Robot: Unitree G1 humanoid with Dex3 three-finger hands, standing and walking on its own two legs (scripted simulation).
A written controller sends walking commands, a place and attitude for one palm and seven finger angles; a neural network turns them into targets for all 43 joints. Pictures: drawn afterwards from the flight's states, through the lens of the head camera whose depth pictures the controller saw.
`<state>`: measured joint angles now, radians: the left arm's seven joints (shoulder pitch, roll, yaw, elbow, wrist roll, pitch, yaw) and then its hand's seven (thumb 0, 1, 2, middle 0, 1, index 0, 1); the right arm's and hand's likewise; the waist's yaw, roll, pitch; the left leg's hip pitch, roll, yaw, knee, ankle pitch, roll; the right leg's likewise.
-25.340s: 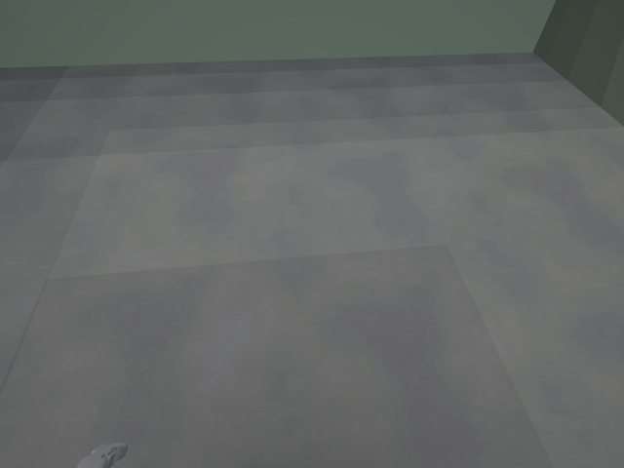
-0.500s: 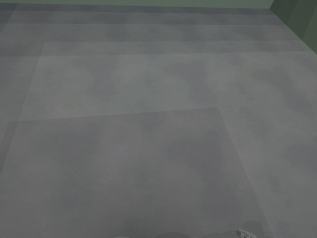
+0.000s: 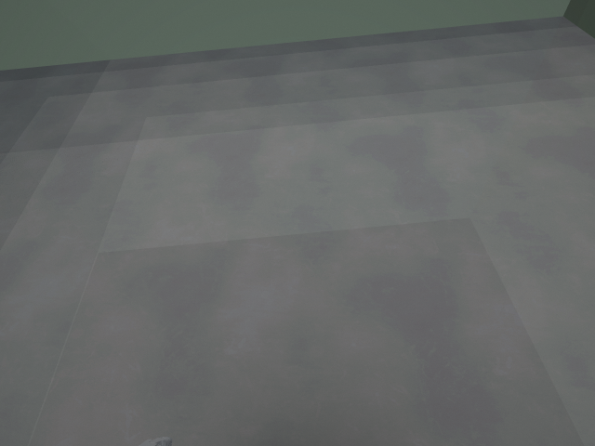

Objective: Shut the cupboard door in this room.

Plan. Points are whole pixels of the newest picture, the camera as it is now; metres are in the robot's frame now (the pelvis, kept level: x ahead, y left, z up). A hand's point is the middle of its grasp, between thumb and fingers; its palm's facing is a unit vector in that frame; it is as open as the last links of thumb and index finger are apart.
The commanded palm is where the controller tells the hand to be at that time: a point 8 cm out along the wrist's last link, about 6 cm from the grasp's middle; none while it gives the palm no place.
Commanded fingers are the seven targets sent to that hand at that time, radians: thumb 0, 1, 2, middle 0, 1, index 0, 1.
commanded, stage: turn or walk to find it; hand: left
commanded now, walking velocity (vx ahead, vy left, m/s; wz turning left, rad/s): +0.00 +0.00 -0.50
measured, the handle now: out of the picture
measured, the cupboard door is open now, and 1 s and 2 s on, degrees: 81 81 81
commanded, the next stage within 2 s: none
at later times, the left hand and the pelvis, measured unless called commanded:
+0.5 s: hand out of the picture -0.03 +0.20 -0.16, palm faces -0.08 -0.97 -0.23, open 7.4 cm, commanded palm none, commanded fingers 0.00 0.90 0.90 -0.20 -0.30 -0.20 -0.30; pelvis -0.06 +0.00 +0.01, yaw -12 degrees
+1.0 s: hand out of the picture +0.07 +0.15 -0.16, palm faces -0.46 -0.83 -0.30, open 7.4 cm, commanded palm none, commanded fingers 0.00 0.90 0.90 -0.20 -0.30 -0.20 -0.30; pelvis -0.11 -0.01 -0.01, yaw -29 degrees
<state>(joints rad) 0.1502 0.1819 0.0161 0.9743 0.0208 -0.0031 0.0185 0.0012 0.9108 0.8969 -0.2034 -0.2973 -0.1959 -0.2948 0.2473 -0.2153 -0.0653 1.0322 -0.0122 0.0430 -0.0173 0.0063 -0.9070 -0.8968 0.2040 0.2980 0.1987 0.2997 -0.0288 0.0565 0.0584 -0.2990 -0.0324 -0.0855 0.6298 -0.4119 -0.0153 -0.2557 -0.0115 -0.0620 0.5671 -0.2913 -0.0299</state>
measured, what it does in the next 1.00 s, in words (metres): walks backwards, turning right: left foot, then right foot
